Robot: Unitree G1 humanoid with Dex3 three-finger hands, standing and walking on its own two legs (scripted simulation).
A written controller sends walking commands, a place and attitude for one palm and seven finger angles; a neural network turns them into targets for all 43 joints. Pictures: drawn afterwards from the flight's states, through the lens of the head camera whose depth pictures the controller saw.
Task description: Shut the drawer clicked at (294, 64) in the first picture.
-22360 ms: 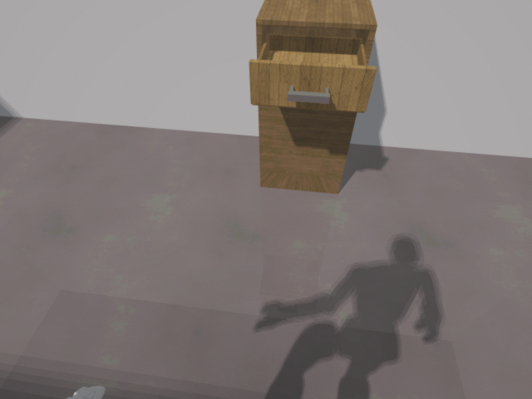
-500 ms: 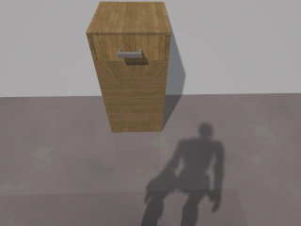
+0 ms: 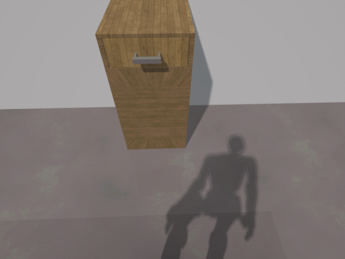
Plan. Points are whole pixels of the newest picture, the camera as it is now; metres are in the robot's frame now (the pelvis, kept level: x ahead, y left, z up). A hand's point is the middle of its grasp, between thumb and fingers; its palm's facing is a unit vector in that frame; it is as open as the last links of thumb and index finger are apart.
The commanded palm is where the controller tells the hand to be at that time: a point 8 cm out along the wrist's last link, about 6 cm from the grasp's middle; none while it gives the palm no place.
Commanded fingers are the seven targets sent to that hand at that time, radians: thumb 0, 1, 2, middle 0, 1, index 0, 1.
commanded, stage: look to check the result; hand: left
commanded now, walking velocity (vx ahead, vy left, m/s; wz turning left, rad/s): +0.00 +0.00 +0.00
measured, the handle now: (147, 57) +0.90 +0.16 -0.03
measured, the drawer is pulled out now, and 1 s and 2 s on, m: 0.00 0.00 0.00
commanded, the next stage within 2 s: stand and wait in 0.26 s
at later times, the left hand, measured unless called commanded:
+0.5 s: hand out of the picture +0.04 +0.19 -0.17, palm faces +0.02 -0.97 -0.24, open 7.4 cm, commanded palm none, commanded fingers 0.00 0.90 0.90 -0.20 -0.30 -0.20 -0.30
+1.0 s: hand out of the picture +0.06 +0.19 -0.16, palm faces +0.01 -0.96 -0.27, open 7.4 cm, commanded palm none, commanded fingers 0.00 0.90 0.90 -0.20 -0.30 -0.20 -0.30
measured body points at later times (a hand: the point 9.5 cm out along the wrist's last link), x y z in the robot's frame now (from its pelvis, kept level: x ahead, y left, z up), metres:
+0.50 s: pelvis +0.01 -0.01 +0.00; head +0.02 -0.02 +0.45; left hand +0.04 +0.24 -0.15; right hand +0.02 -0.25 -0.16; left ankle +0.02 +0.11 -0.74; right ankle +0.01 -0.11 -0.74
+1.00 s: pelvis +0.02 -0.02 +0.00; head +0.04 -0.03 +0.45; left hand +0.06 +0.24 -0.14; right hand +0.05 -0.27 -0.16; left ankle +0.02 +0.11 -0.74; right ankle +0.01 -0.11 -0.74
